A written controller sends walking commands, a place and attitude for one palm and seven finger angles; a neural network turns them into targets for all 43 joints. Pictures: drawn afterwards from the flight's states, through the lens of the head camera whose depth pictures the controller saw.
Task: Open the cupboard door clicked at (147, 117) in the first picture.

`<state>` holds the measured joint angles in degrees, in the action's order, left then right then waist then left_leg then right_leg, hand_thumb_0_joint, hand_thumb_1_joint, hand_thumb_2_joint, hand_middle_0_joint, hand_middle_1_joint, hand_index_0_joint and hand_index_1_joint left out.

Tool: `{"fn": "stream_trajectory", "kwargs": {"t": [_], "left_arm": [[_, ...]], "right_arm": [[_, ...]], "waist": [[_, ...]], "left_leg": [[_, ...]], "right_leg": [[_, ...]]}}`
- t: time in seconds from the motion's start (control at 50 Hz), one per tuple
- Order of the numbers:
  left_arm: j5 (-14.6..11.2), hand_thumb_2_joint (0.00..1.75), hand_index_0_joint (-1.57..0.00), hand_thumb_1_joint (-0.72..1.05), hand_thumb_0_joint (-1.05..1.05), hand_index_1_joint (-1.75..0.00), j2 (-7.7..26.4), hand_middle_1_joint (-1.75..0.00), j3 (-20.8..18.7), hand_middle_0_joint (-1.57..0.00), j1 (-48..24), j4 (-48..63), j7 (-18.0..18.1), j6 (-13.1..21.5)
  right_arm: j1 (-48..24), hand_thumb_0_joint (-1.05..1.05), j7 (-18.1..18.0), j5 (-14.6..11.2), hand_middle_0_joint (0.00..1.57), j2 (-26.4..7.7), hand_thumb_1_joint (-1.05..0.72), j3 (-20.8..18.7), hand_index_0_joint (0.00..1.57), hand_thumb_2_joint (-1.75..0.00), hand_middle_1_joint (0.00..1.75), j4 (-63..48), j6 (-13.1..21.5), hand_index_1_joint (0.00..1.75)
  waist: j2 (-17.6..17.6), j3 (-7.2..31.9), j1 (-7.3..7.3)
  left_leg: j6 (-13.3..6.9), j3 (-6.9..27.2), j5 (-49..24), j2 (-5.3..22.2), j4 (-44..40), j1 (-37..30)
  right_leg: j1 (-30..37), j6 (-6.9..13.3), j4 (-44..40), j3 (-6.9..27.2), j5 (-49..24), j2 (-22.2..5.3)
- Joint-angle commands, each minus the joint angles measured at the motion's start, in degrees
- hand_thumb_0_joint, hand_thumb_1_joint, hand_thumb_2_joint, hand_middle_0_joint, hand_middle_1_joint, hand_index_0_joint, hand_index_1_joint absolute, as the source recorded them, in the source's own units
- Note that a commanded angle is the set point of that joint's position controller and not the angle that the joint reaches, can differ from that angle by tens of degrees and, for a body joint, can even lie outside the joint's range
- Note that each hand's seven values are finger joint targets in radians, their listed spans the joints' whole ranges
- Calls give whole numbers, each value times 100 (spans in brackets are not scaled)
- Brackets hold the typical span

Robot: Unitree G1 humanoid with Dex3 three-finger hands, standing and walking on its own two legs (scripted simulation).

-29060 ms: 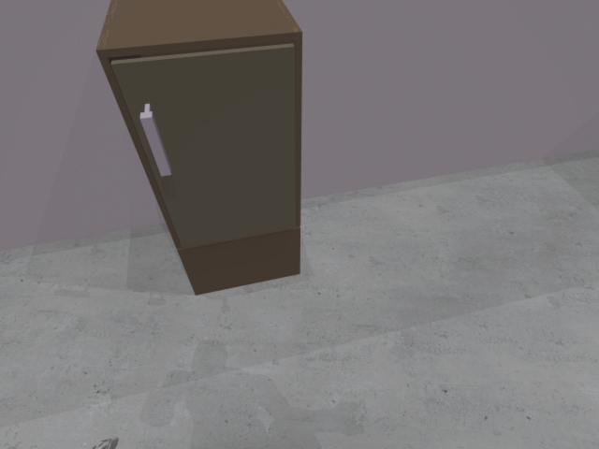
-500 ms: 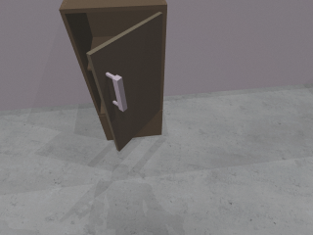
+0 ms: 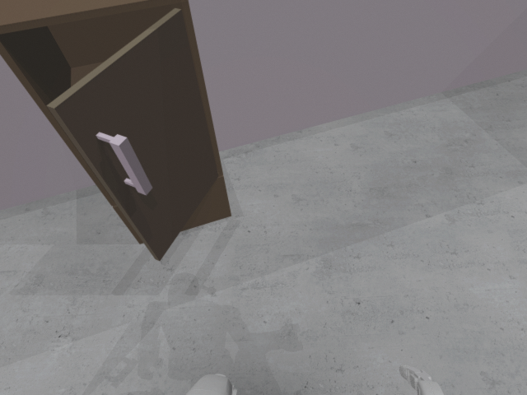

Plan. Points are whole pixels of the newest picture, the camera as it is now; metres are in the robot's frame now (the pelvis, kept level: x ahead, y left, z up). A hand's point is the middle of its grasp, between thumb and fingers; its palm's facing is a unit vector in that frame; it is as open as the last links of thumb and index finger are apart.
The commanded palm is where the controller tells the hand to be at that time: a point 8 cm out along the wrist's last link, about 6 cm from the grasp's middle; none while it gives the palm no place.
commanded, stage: walk to a spot facing it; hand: left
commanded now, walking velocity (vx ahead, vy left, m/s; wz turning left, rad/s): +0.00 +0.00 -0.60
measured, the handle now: (124, 164) +0.52 +0.36 -0.03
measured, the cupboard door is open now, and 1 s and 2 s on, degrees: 46 46 46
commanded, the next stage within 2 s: none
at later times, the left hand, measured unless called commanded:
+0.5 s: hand (174, 363) +0.18 +0.19 -0.17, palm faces -0.27 -0.92 -0.30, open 7.4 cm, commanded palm none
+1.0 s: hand (279, 302) +0.30 +0.01 -0.17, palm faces -0.62 -0.76 -0.20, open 7.4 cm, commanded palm none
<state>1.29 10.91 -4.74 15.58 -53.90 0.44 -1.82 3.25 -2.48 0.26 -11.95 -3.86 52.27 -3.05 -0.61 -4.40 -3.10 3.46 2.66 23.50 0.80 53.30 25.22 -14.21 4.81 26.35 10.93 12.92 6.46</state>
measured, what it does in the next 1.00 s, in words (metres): steps on the spot, turning right: left foot, then right foot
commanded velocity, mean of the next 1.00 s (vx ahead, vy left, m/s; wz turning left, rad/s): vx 0.14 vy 0.00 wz -0.59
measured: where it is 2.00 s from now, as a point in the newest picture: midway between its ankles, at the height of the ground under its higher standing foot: (391, 349)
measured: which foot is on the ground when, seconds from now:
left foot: up 0.00-0.14, down 0.16-0.42, up 0.44-0.66, down 0.68-0.98, up 1.00-1.00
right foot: down 0.00-0.14, up 0.16-0.40, down 0.42-0.66, up 0.68-0.96, down 0.98-1.00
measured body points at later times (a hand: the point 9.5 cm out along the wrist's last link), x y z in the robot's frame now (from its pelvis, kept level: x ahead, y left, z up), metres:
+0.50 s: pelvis +0.01 +0.00 -0.03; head +0.06 -0.02 +0.42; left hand +0.19 +0.24 -0.15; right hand -0.03 -0.28 -0.17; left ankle +0.01 +0.16 -0.70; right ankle +0.01 -0.11 -0.74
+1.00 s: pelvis +0.07 -0.06 -0.02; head +0.10 -0.09 +0.42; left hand +0.33 +0.05 -0.15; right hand -0.12 -0.23 -0.17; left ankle +0.09 +0.12 -0.73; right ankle +0.03 -0.17 -0.75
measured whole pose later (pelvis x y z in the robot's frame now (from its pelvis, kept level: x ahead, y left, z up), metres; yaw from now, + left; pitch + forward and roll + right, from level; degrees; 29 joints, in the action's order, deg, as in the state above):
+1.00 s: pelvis +0.07 -0.06 -0.02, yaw -36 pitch +2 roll +0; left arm 1.4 13.4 -4.3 5.6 -50.4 -4.0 0.2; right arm 24.5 -0.5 1.4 -11.9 -2.0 56.0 0.7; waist 0.7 -3.5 3.0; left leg 4.8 -11.0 26.9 11.9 42.4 12.7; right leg -21.2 2.6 35.1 -5.7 16.3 -1.8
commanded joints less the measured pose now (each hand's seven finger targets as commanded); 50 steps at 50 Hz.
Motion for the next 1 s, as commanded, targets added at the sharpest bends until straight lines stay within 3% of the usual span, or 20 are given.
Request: {"fn": "stream_trajectory", "kwargs": {"t": [0.0, 0.08, 0.12, 0.14, 0.22, 0.34, 0.36, 0.4, 0.44, 0.54, 0.6, 0.62, 0.64, 0.66, 0.72, 0.78, 0.9, 0.92, 0.96, 0.98], "left_arm": [[48, 90, -20, 90, 0, -30, 1255, -30, -313, -20, 247, 393, 99, 62], [-24, 90, -20, 90, 0, -30, 1105, -30, -255, -20, -209, 541, 80, 46], [-64, 90, -20, 90, 0, -30, 750, -30, -152, -20, -104, 763, -46, 94], [14, 90, -20, 90, 0, -30, 889, -30, -197, -20, -191, 937, -118, 116], [-4, 90, -20, 90, 0, -30, 722, -30, -166, -20, -391, 767, -228, 19], [-32, 90, -20, 90, 0, -30, 740, -30, -116, -20, -341, 709, -314, 19], [-28, 90, -20, 90, 0, -30, 920, -30, -165, -20, 22, 607, -300, 43], [-13, 90, -20, 90, 0, -30, 2023, -30, -341, -20, 632, 478, -123, 91], [29, 90, -20, 90, 0, -30, 1773, -30, -331, -20, 15, 614, -4, 13], [77, 90, -20, 90, 0, -30, 1474, -30, -213, -20, -808, 805, 10, -10], [18, 90, -20, 90, 0, -30, 1336, -30, -175, -20, -1005, 813, -57, -45], [6, 90, -20, 90, 0, -30, 1102, -30, -118, -20, -1027, 889, -100, -61], [-55, 90, -20, 90, 0, -30, 686, -30, -27, -20, -1064, 1074, -163, -75], [-50, 90, -20, 90, 0, -30, 822, -30, -92, -20, -1514, 1330, -248, -4], [62, 90, -20, 90, 0, -30, 749, -30, -151, -20, -1249, 1021, -416, 92], [21, 90, -20, 90, 0, -30, 435, -30, -16, -20, -1418, 983, -489, 113], [24, 90, -20, 90, 0, -30, 457, -30, -18, -20, -1185, 781, -464, 201], [31, 90, -20, 90, 0, -30, 685, -30, -92, -20, -435, 539, -420, 244], [-43, 90, -20, 90, 0, -30, 1964, -30, -430, -20, 1292, 34, -227, 319], [-83, 90, -20, 90, 0, -30, 1927, -30, -384, -20, 1070, 52, -138, 311]], "right_arm": [[-51, 0, -7, -37, 20, -429, -90, -78, 20, -90, 30, -595, 209, 30], [831, 0, -65, -49, 20, -647, -90, -99, 20, -90, 30, -411, 329, 30], [1050, 0, -100, 81, 20, -1464, -90, -237, 20, -90, 30, -547, 361, 30], [949, 0, -123, 141, 20, -1546, -90, -210, 20, -90, 30, -682, 329, 30], [758, 0, -116, 197, 20, -1024, -90, -55, 20, -90, 30, -654, 357, 30], [1015, 0, -29, 153, 20, -1357, -90, -171, 20, -90, 30, -503, 273, 30], [923, 0, -2, 124, 20, -1303, -90, -170, 20, -90, 30, -552, 260, 30], [663, 0, 36, 0, 20, -765, -90, -42, 20, -90, 30, -894, 218, 30], [642, 0, 36, 5, 20, -828, -90, -61, 20, -90, 30, -741, 192, 30], [1173, 0, 113, 28, 20, -478, -90, 9, 20, -90, 30, -388, 189, 30], [1868, 0, 105, 71, 20, -553, -90, 8, 20, -90, 30, -219, 252, 30], [2194, 0, 74, 114, 20, -826, -90, -43, 20, -90, 30, -165, 309, 30], [2602, 0, 35, 260, 20, -1475, -90, -164, 20, -90, 30, -93, 391, 30], [2439, 0, -74, 234, 20, -1781, -90, -210, 20, -90, 30, -180, 445, 30], [1614, 0, 22, 226, 20, -1222, -90, -43, 20, -90, 30, -361, 576, 30], [1982, 0, 40, 233, 20, -1063, -90, -31, 20, -90, 30, -140, 616, 30], [2269, 0, 115, 203, 20, -1114, -90, -78, 20, -90, 30, 30, 562, 30], [2068, 0, 152, 158, 20, -1068, -90, -76, 20, -90, 30, -37, 563, 30], [1033, 0, 215, 6, 20, -522, -90, 74, 20, -90, 30, -663, 599, 30], [766, 0, 186, 33, 20, -753, -90, 6, 20, -90, 30, -678, 586, 30]], "waist": [[-743, 737, 63], [-412, 1005, 504], [1677, 942, 464], [1011, 568, 428], [1413, 598, 261], [1145, 523, 247], [800, 599, 14], [-1849, 903, -347], [-1462, 788, -91], [-708, 644, 368], [-678, 545, 680], [43, 544, 808], [1921, 483, 980], [1508, 262, 894], [1026, 24, 422], [1063, 248, 577], [1117, 363, 503], [658, 636, 94], [-1899, 1091, -732], [-1176, 764, -608]], "left_leg": [[-92, 38, 147, -100, -735, 110], [-227, 212, -1057, 168, -2994, -2067], [-1347, 2471, -1826, 2693, -3767, -2723], [-1715, 2410, -1850, 2961, -3708, -1804], [-1128, 264, -4463, 1664, -2908, -1944], [-671, -378, -3411, 1532, -2261, -1205], [-465, -559, -2740, 1352, -1654, -737], [30, -763, 1660, 218, 986, 881], [-72, -163, 1053, 476, 1474, 975], [-35, -529, 248, 266, -413, -437], [-72, -683, -311, 94, -1966, -1643], [-262, -48, 411, 536, -2982, -2241], [-852, 2172, 2222, 2190, -4248, -2471], [-1401, 2931, 2501, 3074, -4845, -1692], [-1076, 1288, 887, 2190, -4381, -1397], [-815, -263, -681, 1735, -3947, -1771], [-581, -1142, -1752, 1777, -2920, -1566], [-401, -1482, -2014, 1553, -1901, -959], [31, -1420, 1432, 403, 1362, 2062], [-8, -516, 1106, 702, 1832, 2371]], "right_leg": [[864, 668, -331, 1906, -2706, -1552], [-498, 42, 251, 1483, -1753, -959], [-2111, -599, 2345, -349, 2254, -88], [-2074, -733, 3302, -643, 2249, -409], [-1964, -792, 3589, -1047, 1637, -672], [11, -531, 1018, -1747, 387, -439], [774, -432, 367, -1538, -305, -585], [1368, 770, -760, 1731, -2476, -2979], [797, 929, -656, 1474, -677, -2433], [-495, 593, -514, 686, -387, -1819], [-1414, 277, -549, 722, 1848, -1427], [-2158, -3, 107, 391, 2536, -955], [-2990, -387, 2111, -666, 2552, -58], [-2951, -489, 3095, -795, 2031, -576], [-2734, -566, 3832, -934, 970, -998], [-2067, -594, 2551, -1429, 813, -971], [-221, -351, 732, -2146, 606, -534], [1000, -156, 282, -2013, 397, -492], [3005, 985, -1063, 2091, 254, -3083], [2507, 1200, -1114, 2041, 509, -3087]]}}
